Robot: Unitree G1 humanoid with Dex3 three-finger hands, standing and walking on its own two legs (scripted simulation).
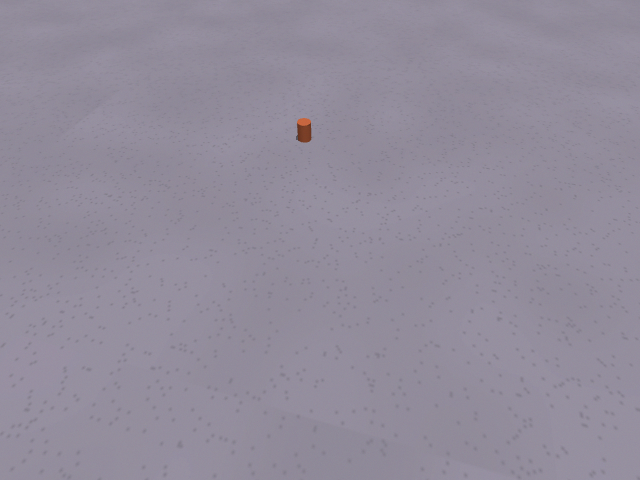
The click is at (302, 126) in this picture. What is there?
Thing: mug
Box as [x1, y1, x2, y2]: [297, 118, 310, 142]
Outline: 301,118 297,121 298,139 300,141 305,142 310,140 310,120 306,118
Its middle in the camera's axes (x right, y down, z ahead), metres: -0.10 -0.62 +2.14
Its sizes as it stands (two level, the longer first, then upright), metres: 0.110 0.076 0.107
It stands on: the floor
